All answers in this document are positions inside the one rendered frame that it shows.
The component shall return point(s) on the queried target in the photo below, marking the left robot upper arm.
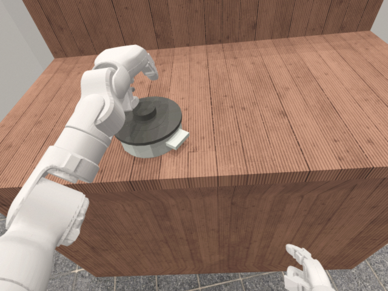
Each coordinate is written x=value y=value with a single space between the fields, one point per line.
x=51 y=216

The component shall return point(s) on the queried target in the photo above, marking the pot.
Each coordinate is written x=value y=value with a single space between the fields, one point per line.
x=153 y=150

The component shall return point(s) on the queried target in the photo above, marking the right robot hand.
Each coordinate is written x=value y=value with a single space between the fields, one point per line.
x=313 y=274

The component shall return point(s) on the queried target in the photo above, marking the table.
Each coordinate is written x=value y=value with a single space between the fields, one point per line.
x=286 y=104

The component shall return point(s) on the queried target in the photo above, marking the left robot forearm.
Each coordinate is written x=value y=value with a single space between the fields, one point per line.
x=98 y=116

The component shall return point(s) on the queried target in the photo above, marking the left robot hand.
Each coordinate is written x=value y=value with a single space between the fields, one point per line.
x=134 y=59

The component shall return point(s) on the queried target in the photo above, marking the lid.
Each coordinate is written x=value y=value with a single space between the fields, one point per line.
x=166 y=121

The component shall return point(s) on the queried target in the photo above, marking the knob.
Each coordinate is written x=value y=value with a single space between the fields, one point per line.
x=144 y=111

